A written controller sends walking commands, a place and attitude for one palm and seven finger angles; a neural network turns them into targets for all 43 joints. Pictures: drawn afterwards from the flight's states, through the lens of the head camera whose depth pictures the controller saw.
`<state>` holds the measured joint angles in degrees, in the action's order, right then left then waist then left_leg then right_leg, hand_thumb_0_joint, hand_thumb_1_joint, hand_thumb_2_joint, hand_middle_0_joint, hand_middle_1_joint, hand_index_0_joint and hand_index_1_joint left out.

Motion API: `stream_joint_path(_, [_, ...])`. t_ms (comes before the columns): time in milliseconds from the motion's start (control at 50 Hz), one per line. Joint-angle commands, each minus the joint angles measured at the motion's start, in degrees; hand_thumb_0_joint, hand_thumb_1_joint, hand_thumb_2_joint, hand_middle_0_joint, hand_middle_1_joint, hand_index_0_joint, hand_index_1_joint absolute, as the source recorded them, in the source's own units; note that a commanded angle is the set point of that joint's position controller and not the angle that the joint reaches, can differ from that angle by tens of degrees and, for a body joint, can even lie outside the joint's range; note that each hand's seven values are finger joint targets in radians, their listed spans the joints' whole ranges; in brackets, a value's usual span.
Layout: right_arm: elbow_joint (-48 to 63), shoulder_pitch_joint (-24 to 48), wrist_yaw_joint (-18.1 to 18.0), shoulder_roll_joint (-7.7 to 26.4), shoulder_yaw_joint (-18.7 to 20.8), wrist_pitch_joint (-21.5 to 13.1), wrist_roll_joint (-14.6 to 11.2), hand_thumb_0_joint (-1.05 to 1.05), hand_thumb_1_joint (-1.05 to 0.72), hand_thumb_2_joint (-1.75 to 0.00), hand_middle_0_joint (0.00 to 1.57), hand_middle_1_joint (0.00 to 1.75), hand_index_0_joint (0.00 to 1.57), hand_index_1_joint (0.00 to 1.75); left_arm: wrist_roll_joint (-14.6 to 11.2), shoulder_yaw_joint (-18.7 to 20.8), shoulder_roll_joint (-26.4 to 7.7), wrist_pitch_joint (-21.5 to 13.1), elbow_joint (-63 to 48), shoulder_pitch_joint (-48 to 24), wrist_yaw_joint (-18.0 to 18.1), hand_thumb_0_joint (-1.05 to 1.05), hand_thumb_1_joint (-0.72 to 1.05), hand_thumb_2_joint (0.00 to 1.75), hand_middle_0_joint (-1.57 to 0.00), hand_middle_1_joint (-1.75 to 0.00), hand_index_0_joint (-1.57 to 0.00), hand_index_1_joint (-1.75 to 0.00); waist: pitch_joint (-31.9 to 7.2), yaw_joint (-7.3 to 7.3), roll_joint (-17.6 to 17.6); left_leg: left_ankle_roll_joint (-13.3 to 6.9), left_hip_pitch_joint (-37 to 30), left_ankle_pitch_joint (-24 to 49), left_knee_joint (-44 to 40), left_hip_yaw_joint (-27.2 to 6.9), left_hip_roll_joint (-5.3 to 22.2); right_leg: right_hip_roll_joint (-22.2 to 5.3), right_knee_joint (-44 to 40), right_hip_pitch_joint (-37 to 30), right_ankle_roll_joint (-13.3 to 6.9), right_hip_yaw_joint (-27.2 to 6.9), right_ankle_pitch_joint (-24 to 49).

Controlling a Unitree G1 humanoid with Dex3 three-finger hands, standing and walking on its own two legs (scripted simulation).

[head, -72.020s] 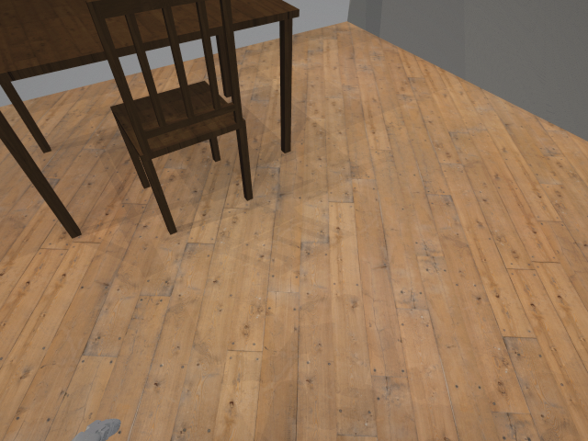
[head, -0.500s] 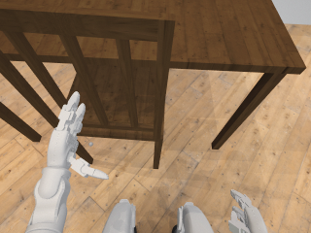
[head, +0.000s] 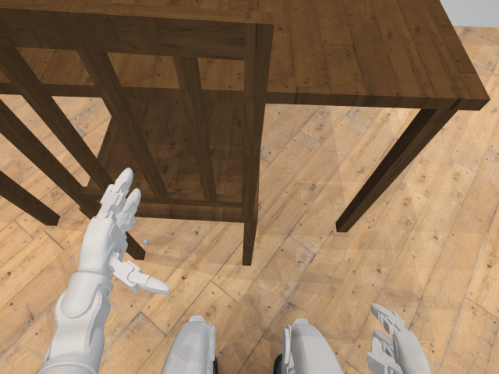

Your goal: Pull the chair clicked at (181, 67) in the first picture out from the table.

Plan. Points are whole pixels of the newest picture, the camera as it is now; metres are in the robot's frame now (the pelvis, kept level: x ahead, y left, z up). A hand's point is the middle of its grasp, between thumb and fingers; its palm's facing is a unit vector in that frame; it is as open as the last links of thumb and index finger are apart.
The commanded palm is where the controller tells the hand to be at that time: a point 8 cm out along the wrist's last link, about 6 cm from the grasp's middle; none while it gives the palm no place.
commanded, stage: aim the fingers beside a spindle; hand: left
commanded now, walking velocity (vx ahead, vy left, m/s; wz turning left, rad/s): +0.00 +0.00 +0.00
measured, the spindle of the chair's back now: (136, 143) +0.46 +0.19 +0.05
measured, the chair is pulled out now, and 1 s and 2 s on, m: -0.08 -0.08 -0.08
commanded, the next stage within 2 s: push the fingers through the gap in 1.44 s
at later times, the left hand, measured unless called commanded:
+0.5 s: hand (131, 231) +0.31 +0.17 +0.05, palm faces -0.04 -1.00 -0.07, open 16.9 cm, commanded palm +0.29 +0.23 +0.03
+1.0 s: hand (144, 246) +0.31 +0.17 +0.00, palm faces -0.08 -1.00 -0.01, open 16.9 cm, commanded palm +0.30 +0.22 +0.03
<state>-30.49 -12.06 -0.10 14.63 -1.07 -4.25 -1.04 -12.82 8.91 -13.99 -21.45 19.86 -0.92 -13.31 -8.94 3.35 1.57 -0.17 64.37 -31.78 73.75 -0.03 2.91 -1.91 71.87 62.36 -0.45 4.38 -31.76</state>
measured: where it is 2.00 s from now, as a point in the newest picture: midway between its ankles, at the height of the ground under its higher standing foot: outside the picture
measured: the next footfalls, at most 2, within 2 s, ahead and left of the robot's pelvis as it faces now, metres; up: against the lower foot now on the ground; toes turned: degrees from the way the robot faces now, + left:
none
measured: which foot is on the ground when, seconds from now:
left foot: down 0.00-1.00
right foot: down 0.00-1.00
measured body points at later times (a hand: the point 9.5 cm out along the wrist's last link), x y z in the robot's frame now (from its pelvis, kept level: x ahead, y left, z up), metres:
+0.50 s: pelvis +0.00 +0.00 +0.01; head +0.11 +0.01 +0.44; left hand +0.31 +0.23 +0.06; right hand +0.16 -0.24 -0.09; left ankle +0.03 +0.12 -0.62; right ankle +0.02 -0.12 -0.62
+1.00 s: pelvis +0.00 +0.00 +0.00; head +0.12 +0.01 +0.43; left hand +0.31 +0.22 +0.00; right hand +0.16 -0.24 -0.10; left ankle +0.03 +0.12 -0.62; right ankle +0.02 -0.12 -0.62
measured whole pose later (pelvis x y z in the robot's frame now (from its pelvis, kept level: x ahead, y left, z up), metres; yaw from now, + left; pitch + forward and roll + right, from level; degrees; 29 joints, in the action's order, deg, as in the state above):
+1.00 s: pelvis +0.00 +0.00 +0.00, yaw +0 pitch +22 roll -2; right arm -30.2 -11.7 0.0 14.5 -1.1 -4.6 -0.9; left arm -12.7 7.5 -13.7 -21.3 17.9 0.4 -12.5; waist -8.8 3.2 1.8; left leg -0.5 64.8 -32.0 74.4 -0.2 2.7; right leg -2.0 72.0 62.4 -0.1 4.4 -31.8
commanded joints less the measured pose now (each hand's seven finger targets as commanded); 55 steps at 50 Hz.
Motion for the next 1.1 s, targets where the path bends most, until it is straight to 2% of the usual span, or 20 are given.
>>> stream_joint_path(0, [7.4,-1.2,-1.3,7.0,3.9,-4.8,0.2,0.00,-0.90,-0.90,0.20,0.30,0.20,0.30,-2.5,3.5,-9.7,-10.7,-31.5,-6.2,1.1,0.00,-0.50,0.30,-0.06,-0.08,-0.06,-0.08,-30.0,-1.82,6.3,-1.1,-24.6,27.1,-10.2,-1.7,-1.9,1.8,-10.1,-17.0,-0.9,-2.4,22.7])
stream_joint_path(60, [4.9,-1.0,-1.2,7.3,3.8,-5.0,0.7,0.00,-0.90,-0.90,0.20,0.30,0.20,0.30,-0.9,5.1,-9.9,-10.9,-24.2,-5.6,3.7,0.00,-0.50,0.30,-0.06,-0.08,-0.06,-0.08,-22.3,0.15,2.6,-1.2,-19.4,23.1,-9.5,-2.4,-1.7,2.0,-9.7,-13.0,-0.7,-1.5,19.0])
stream_joint_path(100, [3.6,-0.8,-0.8,7.7,3.7,-4.3,0.5,0.00,-0.90,-0.90,0.20,0.30,0.20,0.30,0.3,3.7,-6.9,-8.6,-12.3,-4.4,3.5,0.00,-0.50,0.30,-0.06,-0.08,-0.06,-0.08,-14.2,1.47,-1.0,-0.9,-12.4,15.1,-9.0,-2.0,-2.0,2.2,-10.0,-9.5,-0.5,-1.2,13.3])
stream_joint_path(160, [4.6,-0.3,-0.6,8.7,3.7,-3.2,-0.4,0.00,-0.90,-0.90,0.20,0.30,0.20,0.30,0.8,0.1,-2.8,-4.8,-1.3,-4.0,0.5,0.00,-0.50,0.30,-0.06,-0.08,-0.06,-0.08,-9.3,1.64,-3.7,-1.2,-7.7,7.4,-9.2,-1.5,-2.7,2.1,-11.7,-7.4,-0.7,-1.8,6.5])
stream_joint_path(220, [6.7,-0.3,-1.0,9.2,4.2,-3.1,-0.7,0.00,-0.90,-0.90,0.20,0.30,0.20,0.30,-0.5,-0.1,-4.2,-4.0,-7.5,-7.4,-2.4,0.00,-0.50,0.30,-0.06,-0.08,-0.06,-0.08,-18.1,0.12,-0.8,-1.4,-11.3,11.1,-8.8,-1.0,-2.8,1.7,-11.1,-11.4,-0.9,-2.6,10.7])
stream_joint_path(300, [8.3,-0.7,-1.4,7.7,4.3,-5.0,0.0,0.00,-0.90,-0.90,0.20,0.30,0.20,0.30,-1.9,3.0,-10.0,-9.1,-31.3,-7.9,-0.6,0.00,-0.50,0.30,-0.06,-0.08,-0.06,-0.08,-33.1,-2.87,8.0,-1.0,-26.0,26.8,-10.1,-2.1,-1.9,1.5,-9.5,-16.7,-1.4,-2.4,21.4])
stream_joint_path(360, [6.6,-1.1,-1.2,7.1,3.9,-5.4,0.6,0.00,-0.90,-0.90,0.20,0.30,0.20,0.30,-1.3,7.1,-13.0,-10.6,-31.7,-3.0,4.0,0.00,-0.50,0.30,-0.06,-0.08,-0.06,-0.08,-29.2,-2.72,6.0,-0.7,-25.0,29.1,-10.6,-2.7,-1.6,1.9,-9.1,-15.5,-1.2,-1.4,21.7])
stream_joint_path(420, [4.5,-0.3,-0.6,7.2,3.5,-3.8,0.7,0.00,-0.90,-0.90,0.20,0.30,0.20,0.30,0.5,4.4,-6.8,-7.5,-14.0,-3.4,5.4,0.00,-0.50,0.30,-0.06,-0.08,-0.06,-0.08,-15.1,1.06,-1.7,-0.8,-13.2,15.9,-9.2,-2.1,-2.0,2.3,-9.9,-9.9,-0.3,-0.9,13.8])
stream_joint_path(460, [4.2,-0.2,-0.5,7.9,3.4,-2.9,0.2,0.00,-0.90,-0.90,0.20,0.30,0.20,0.30,1.0,3.2,-4.4,-5.0,-1.9,-2.7,3.7,0.00,-0.50,0.30,-0.06,-0.08,-0.06,-0.08,-8.3,1.78,-6.2,-1.0,-6.7,7.5,-8.8,-1.6,-2.6,2.5,-11.6,-7.4,-0.3,-1.4,6.3])
stream_joint_path(500, [5.8,0.5,-0.6,9.1,3.3,-2.2,-0.9,0.00,-0.90,-0.90,0.20,0.30,0.20,0.30,0.4,1.5,-3.7,-3.4,0.4,-5.3,0.5,0.00,-0.50,0.30,-0.06,-0.08,-0.06,-0.08,-9.1,1.18,-5.7,-1.1,-5.8,4.3,-9.2,-1.0,-3.2,2.2,-12.7,-8.3,-0.5,-2.4,2.8])
stream_joint_path(560, [8.0,0.3,-1.0,8.8,3.9,-3.2,-0.9,0.00,-0.90,-0.90,0.20,0.30,0.20,0.30,-0.9,-2.3,-2.6,-4.3,-10.5,-8.4,-3.6,0.00,-0.50,0.30,-0.06,-0.08,-0.06,-0.08,-20.0,0.28,1.3,-1.6,-12.9,12.1,-8.9,-1.1,-2.8,1.8,-10.9,-11.9,-1.1,-2.6,11.4])
stream_joint_path(600, [8.9,0.1,-1.3,8.0,4.2,-4.4,-0.5,0.00,-0.90,-0.90,0.20,0.30,0.20,0.30,-2.0,-2.8,-4.6,-7.1,-25.0,-10.6,-3.8,0.00,-0.50,0.30,-0.06,-0.08,-0.06,-0.08,-29.0,-0.79,6.7,-1.3,-22.6,20.8,-9.9,-1.9,-2.2,1.5,-10.4,-14.3,-1.2,-2.3,17.4])
stream_joint_path(640, [7.8,-1.2,-1.6,7.6,4.2,-5.7,0.1,0.00,-0.90,-0.90,0.20,0.30,0.20,0.30,-2.4,0.1,-8.4,-10.0,-34.9,-8.4,-1.0,0.00,-0.50,0.30,-0.06,-0.08,-0.06,-0.08,-32.6,-1.99,10.1,-0.6,-30.2,28.8,-10.7,-3.0,-1.5,1.6,-10.0,-13.5,-1.5,-1.6,19.9])
stream_joint_path(720, [4.8,-0.9,-1.1,7.1,3.7,-5.2,0.9,0.00,-0.90,-0.90,0.20,0.30,0.20,0.30,0.2,4.1,-8.8,-9.4,-24.3,-4.7,5.9,0.00,-0.50,0.30,-0.06,-0.08,-0.06,-0.08,-21.7,-0.12,3.4,-0.5,-21.6,24.0,-10.2,-3.7,-1.3,2.1,-8.7,-9.4,-0.8,-0.3,16.6])
stream_joint_path(800, [4.9,0.2,-0.1,8.1,3.4,-2.3,0.3,0.00,-0.90,-0.90,0.20,0.30,0.20,0.30,2.1,2.8,-4.2,-4.3,-2.0,-2.2,5.6,0.00,-0.50,0.30,-0.06,-0.08,-0.06,-0.08,-10.1,0.55,-5.5,-0.7,-7.7,7.9,-9.6,-1.6,-2.8,2.4,-10.6,-7.7,-0.4,-0.9,6.6])
stream_joint_path(860, [7.4,0.5,-0.2,9.0,3.6,-1.6,-0.8,0.00,-0.90,-0.90,0.20,0.30,0.20,0.30,0.9,0.7,-3.4,-2.5,-2.6,-3.6,1.0,0.00,-0.50,0.30,-0.06,-0.08,-0.06,-0.08,-14.0,-0.40,-2.3,-1.1,-9.2,8.6,-10.3,-1.0,-3.0,2.2,-11.3,-10.5,-1.1,-1.9,7.9])
stream_joint_path(900, [8.6,0.3,-0.5,8.6,3.9,-2.3,-0.6,0.00,-0.90,-0.90,0.20,0.30,0.20,0.30,0.0,-1.2,-4.0,-4.4,-13.5,-7.4,-1.2,0.00,-0.50,0.30,-0.06,-0.08,-0.06,-0.08,-22.1,-0.79,1.5,-1.3,-14.6,14.2,-10.0,-1.3,-2.6,1.9,-10.4,-13.1,-1.2,-2.1,13.1])
stream_joint_path(980, [8.0,-1.2,-1.5,7.5,4.0,-4.9,0.3,0.00,-0.90,-0.90,0.20,0.30,0.20,0.30,-1.9,1.3,-9.5,-10.4,-35.3,-8.5,0.9,0.00,-0.50,0.30,-0.06,-0.08,-0.06,-0.08,-32.4,-1.80,8.5,-0.7,-28.1,27.4,-10.4,-2.8,-1.6,2.0,-9.8,-14.0,-1.3,-1.9,19.9])
stream_joint_path(1060, [4.2,-1.1,-1.4,7.4,3.6,-4.7,0.9,0.00,-0.90,-0.90,0.20,0.30,0.20,0.30,0.2,5.3,-9.9,-9.6,-21.1,-5.5,5.6,0.00,-0.50,0.30,-0.06,-0.08,-0.06,-0.08,-19.9,0.36,1.6,-0.9,-18.2,21.2,-9.4,-3.1,-1.6,2.3,-9.3,-10.0,-0.7,-0.8,16.1])
stream_joint_path(1080, [3.8,-0.6,-1.0,7.4,3.4,-4.1,0.9,0.00,-0.90,-0.90,0.20,0.30,0.20,0.30,1.2,3.7,-7.1,-8.2,-13.8,-4.7,5.8,0.00,-0.50,0.30,-0.06,-0.08,-0.06,-0.08,-15.3,1.27,-0.8,-0.8,-14.2,16.1,-9.1,-2.6,-1.8,2.4,-9.4,-8.0,-0.4,-0.5,12.8])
